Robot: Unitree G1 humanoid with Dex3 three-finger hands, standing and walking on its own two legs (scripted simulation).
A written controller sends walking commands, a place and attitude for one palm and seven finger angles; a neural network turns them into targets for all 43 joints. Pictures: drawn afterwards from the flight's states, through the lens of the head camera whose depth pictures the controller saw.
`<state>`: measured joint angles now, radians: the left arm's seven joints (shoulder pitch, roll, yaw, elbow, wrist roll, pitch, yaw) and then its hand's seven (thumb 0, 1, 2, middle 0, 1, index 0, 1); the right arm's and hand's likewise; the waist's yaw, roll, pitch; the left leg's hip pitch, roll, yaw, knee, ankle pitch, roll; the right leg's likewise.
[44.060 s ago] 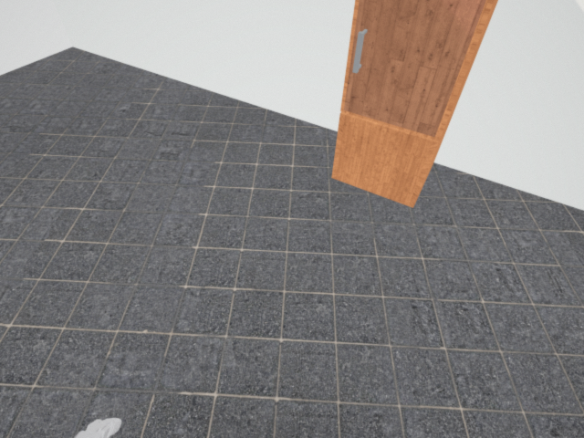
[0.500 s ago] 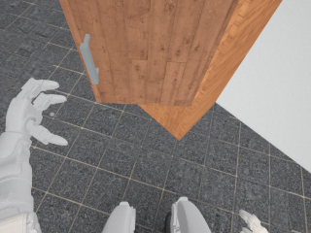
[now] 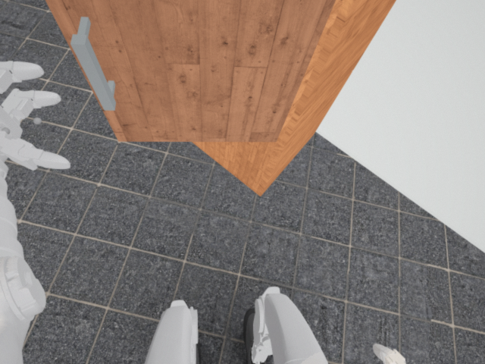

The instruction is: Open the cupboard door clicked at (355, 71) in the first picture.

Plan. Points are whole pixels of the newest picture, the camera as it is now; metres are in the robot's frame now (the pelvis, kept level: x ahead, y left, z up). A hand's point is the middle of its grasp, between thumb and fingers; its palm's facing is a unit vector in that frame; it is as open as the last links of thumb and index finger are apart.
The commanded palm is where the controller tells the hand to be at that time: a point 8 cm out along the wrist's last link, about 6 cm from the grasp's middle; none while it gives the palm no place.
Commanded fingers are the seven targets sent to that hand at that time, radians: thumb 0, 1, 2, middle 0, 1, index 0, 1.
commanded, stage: move the hooked fingers beside the handle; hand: left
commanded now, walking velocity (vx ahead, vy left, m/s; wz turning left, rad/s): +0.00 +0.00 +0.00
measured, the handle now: (98, 68) +0.58 +0.22 +0.04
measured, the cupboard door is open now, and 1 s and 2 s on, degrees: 43 43 43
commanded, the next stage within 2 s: slide the fingers in behind the handle in 1.18 s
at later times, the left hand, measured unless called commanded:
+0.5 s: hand (46, 87) +0.53 +0.28 +0.05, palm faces +0.00 -1.00 -0.03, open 14.0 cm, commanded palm +0.52 +0.31 +0.04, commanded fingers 0.00 -0.50 0.30 -0.30 -1.20 -0.30 -1.20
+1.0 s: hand (47, 94) +0.52 +0.28 +0.04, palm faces +0.02 -1.00 -0.02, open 14.0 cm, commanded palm +0.51 +0.31 +0.04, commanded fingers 0.00 -0.50 0.30 -0.30 -1.20 -0.30 -1.20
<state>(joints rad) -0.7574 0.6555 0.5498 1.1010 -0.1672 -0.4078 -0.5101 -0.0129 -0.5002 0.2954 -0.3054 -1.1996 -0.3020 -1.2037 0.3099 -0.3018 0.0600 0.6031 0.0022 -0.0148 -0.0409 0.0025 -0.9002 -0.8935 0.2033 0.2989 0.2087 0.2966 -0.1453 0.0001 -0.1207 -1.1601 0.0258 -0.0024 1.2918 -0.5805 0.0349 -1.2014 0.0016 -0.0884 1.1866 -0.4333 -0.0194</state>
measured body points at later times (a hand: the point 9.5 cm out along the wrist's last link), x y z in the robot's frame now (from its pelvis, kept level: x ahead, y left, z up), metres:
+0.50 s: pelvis -0.01 +0.01 -0.01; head +0.19 +0.05 +0.39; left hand +0.53 +0.34 +0.05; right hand +0.00 -0.26 -0.11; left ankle +0.01 +0.10 -0.62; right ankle +0.06 -0.11 -0.62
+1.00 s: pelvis +0.01 +0.01 +0.00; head +0.19 +0.06 +0.41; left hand +0.52 +0.34 +0.05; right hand +0.03 -0.26 -0.09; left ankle +0.01 +0.10 -0.62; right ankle +0.06 -0.11 -0.62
